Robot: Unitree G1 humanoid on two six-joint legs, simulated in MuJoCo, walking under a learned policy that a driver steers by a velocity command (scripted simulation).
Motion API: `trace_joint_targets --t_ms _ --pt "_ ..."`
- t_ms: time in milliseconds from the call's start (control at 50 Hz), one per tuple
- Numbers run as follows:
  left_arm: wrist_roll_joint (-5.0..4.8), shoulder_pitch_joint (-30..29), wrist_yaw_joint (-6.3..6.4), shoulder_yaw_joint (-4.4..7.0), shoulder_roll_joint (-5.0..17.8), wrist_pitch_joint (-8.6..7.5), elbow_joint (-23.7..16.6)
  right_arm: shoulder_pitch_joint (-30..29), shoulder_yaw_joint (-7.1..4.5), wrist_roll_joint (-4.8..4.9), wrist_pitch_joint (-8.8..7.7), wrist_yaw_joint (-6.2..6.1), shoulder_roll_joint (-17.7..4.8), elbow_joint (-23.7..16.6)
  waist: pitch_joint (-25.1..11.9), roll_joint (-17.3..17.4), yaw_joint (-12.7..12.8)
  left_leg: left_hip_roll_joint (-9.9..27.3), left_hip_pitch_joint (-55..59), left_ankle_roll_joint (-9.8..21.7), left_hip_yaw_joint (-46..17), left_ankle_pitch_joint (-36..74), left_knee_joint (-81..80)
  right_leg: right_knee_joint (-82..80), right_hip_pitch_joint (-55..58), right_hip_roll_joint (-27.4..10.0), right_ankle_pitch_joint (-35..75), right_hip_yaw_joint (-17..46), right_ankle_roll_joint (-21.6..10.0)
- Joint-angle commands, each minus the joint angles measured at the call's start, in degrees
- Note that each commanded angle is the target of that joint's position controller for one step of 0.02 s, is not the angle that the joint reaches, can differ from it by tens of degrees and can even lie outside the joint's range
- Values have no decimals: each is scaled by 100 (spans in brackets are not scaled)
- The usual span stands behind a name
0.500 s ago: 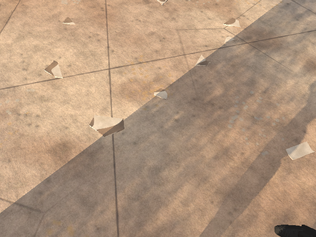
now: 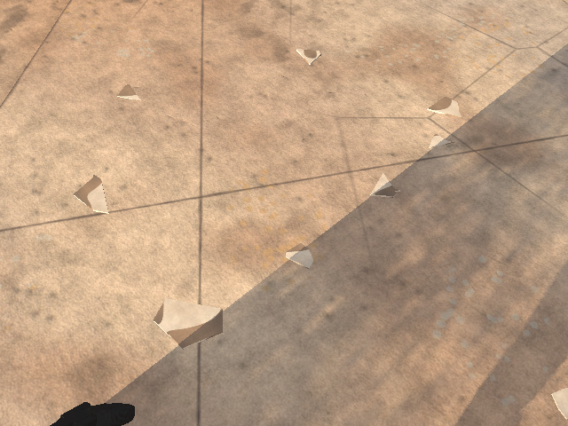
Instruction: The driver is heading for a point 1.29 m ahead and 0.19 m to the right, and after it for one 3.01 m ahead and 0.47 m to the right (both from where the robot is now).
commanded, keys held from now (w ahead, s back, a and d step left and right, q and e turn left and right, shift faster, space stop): w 1.00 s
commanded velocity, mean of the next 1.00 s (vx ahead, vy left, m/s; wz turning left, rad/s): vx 0.50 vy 0.00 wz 0.04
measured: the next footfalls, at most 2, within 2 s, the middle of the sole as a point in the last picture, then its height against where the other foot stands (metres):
right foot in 0.04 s outside the picture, level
left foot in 0.58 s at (224, 424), level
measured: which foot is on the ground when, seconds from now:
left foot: down 0.00-0.06, up 0.08-0.56, down 0.58-1.00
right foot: up 0.00-0.02, down 0.04-0.58, up 0.60-1.00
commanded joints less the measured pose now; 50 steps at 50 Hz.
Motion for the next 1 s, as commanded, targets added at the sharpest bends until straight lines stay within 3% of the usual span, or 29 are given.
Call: trace_joint_targets --t_ms 20,40,60,80,100,120,140,160,180,240,360,420,480,520,540,560,580,600,620,640,660,680,700,740,800,900,960,1000 --pt "8 337 15 310 867 -139 -269 -17 -230 2 21 -45 -908 -215 -248 790 532 1453 39 627 -691 4163 706 -303 991 199 -339 -223 -367" --pt "72 1198 46 398 1120 -148 -102 -57 -141 -51 26 -47 -721 -298 -1006 606 916 1146 -535 439 -426 4005 1907 -42 2457 -250 -53 172 -674" --pt "147 1971 65 519 1605 -131 2 529 -14 -66 -46 -45 -331 -398 -1954 -514 906 356 -2467 11 -2 2083 4015 -28 4691 -1518 -501 2217 -1456" --pt "13 2284 15 476 1376 -81 205 674 31 12 -126 -29 -287 -364 -2244 -1538 940 -81 -3789 -160 -185 -1110 5178 -980 5346 -2071 -1812 4152 -1863" --pt "-86 1992 24 353 1006 -58 157 167 -81 109 -171 -1 -787 -434 -1377 -830 1033 296 -4405 -117 -396 -923 5604 -1193 4787 -1934 -2702 3783 -1589" --pt "-36 1595 55 293 853 -9 76 -344 -80 122 -194 14 -825 -566 -748 -377 957 602 -4469 -79 -136 -418 5488 -1287 3994 -1723 -2586 3006 -1371" --pt "33 1283 53 241 750 17 52 -620 -76 36 -202 19 -760 -629 -252 -83 798 814 -4334 -86 22 -25 5088 -1478 3182 -1479 -2046 2459 -1303" --pt "83 1096 55 190 619 -1 26 -610 -109 -31 -179 15 -723 -613 -115 -140 623 1005 -4050 -100 18 263 4718 -1614 2719 -1291 -1556 2103 -1242" --pt "106 1014 54 174 594 -14 27 -466 -102 -27 -144 23 -625 -566 -92 -264 500 1080 -3761 -134 49 418 4543 -1746 2431 -1155 -1204 1856 -1228" --pt "36 1075 79 211 744 -67 142 -444 -56 -51 -73 4 -407 -549 -53 -269 402 1164 -3722 -292 204 767 4000 -2021 2167 -1056 -336 1271 -1349" --pt "-49 1506 175 251 941 27 401 -1553 48 -53 -171 69 -167 -802 141 -121 764 1032 -3623 -403 463 2539 1904 -2123 2354 -756 327 392 -1102" --pt "-80 1867 185 259 1000 100 583 -2071 66 0 -219 155 -158 -957 278 -109 968 899 -3585 -359 541 2730 1350 -2015 2712 -917 243 413 -1093" --pt "-95 2020 216 284 1053 213 720 -2354 51 19 -265 257 -234 -1109 355 -163 950 811 -3725 -185 524 2248 1014 -1704 3322 -1195 602 526 -1025" --pt "-101 1942 251 318 1148 271 749 -2122 -1 6 -285 289 -376 -1080 187 -268 732 675 -3283 -19 607 1820 856 -1312 3566 -1268 1442 519 -912" --pt "-108 1826 268 332 1205 297 737 -1692 -72 -16 -290 274 -508 -971 -91 -321 449 503 -2600 103 767 1756 737 -813 3548 -1173 2373 399 -827" --pt "-91 1759 282 292 1119 319 712 -855 -204 -37 -284 229 -759 -717 -642 -227 32 433 -1358 290 845 1954 660 146 3246 -900 2833 174 -674" --pt "35 1737 296 175 863 298 562 203 -320 -107 -260 158 -1148 -516 -1514 252 -364 1366 472 664 -144 2286 977 1796 2081 -603 1475 -30 -471" --pt "38 2503 238 -43 154 167 472 465 -403 -116 -234 164 -1591 -396 -2246 1794 32 2679 2437 1625 -2850 1244 520 3836 -277 472 -2563 -68 -99" --pt "-71 2180 190 68 701 49 568 551 -264 -34 -207 159 -1011 -402 -2267 1409 -242 2670 2430 1593 -3467 464 16 4507 -993 314 -3406 634 -124" --pt "-205 1607 154 155 988 -26 366 140 -184 -34 -204 138 -838 -429 -1318 1105 -211 2465 1693 1339 -2611 575 -134 4600 -1374 28 -2991 543 -170" --pt "-184 1262 166 138 928 -54 285 -226 -147 -60 -196 129 -749 -466 -829 658 -50 2224 879 1196 -1969 1073 -262 4337 -1256 -242 -2480 368 -163" --pt "-87 1115 177 156 880 -40 258 -507 -108 -97 -200 150 -616 -474 -451 494 124 2028 171 1139 -1537 1602 -445 3974 -1067 -397 -2170 302 -111" --pt "-54 1228 177 175 829 16 288 -663 -67 -145 -226 160 -495 -487 -363 594 329 1877 -288 1096 -1242 1920 -626 3768 -708 -537 -1952 342 -79" --pt "-47 1438 186 135 596 144 359 -739 -81 -100 -290 178 -507 -426 -306 668 517 1790 -766 1167 -907 2152 -937 3446 -368 -599 -1807 293 23" --pt "19 1002 219 95 475 228 208 -638 -141 -75 -334 129 -711 -258 -22 564 505 1739 -1042 1203 -453 2333 -1230 2664 -617 -661 -1164 229 183" --pt "-7 34 130 29 346 144 -1 -280 -166 -26 -268 52 -876 -8 188 512 171 1471 -976 898 191 2203 -1287 888 -321 -419 363 16 178" --pt "-55 -414 56 31 401 109 -165 40 -184 21 -203 44 -951 202 273 533 15 1682 -509 847 131 2076 -1119 414 -337 -315 382 15 95" --pt "-59 -539 -2 52 482 84 -255 99 -205 42 -142 22 -989 301 308 573 47 1868 -111 767 55 2211 -898 183 -394 -277 33 54 -50"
